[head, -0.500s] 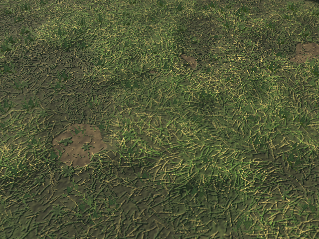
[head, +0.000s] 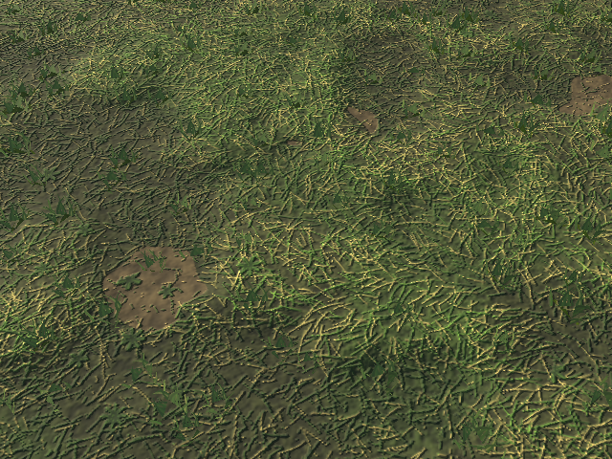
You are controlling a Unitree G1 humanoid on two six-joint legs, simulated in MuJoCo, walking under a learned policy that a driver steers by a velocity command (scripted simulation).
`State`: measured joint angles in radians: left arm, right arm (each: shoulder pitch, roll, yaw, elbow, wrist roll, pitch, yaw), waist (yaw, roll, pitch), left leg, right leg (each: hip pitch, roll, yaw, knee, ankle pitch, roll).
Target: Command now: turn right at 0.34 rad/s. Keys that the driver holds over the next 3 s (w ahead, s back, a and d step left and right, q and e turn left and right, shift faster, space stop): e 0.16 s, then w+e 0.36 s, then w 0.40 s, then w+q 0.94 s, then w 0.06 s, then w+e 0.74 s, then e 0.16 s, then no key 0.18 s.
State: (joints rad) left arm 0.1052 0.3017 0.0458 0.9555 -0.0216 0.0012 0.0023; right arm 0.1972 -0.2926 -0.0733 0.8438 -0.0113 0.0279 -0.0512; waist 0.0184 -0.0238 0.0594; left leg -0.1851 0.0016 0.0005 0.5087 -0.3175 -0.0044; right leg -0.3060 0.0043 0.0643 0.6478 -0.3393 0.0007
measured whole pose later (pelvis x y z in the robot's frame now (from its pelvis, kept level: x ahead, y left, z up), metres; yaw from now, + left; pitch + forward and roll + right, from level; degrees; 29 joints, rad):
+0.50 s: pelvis +0.06 -0.06 +0.02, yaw -16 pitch +1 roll +3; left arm 0.33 0.27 0.05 0.87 -0.02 -0.05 0.01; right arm 0.08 -0.33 -0.10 0.78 0.00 -0.08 -0.02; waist 0.05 0.02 0.02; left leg -0.54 0.04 -0.09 0.73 -0.10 -0.05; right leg -0.09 0.06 0.13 0.29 -0.21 -0.08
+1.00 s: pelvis +0.31 -0.08 +0.01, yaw -22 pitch +2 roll +2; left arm 0.17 0.31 0.04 0.75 0.00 -0.07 -0.01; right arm 0.36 -0.26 -0.05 0.86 0.01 -0.10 0.02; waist -0.06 -0.05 0.03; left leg -0.07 -0.06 0.00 0.24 -0.20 0.04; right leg -0.62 -0.10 0.04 0.88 -0.20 0.00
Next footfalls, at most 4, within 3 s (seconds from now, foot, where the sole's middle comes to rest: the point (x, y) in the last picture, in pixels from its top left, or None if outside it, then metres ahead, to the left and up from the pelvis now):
0.20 right None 0.04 -0.13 -0.77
0.74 left None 0.35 0.02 -0.77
1.20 right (471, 432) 0.54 -0.33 -0.77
1.72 left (363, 307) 0.85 -0.11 -0.77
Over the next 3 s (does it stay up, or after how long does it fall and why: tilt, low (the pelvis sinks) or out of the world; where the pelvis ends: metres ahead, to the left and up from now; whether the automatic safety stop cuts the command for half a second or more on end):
stays up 1.36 -0.19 0.01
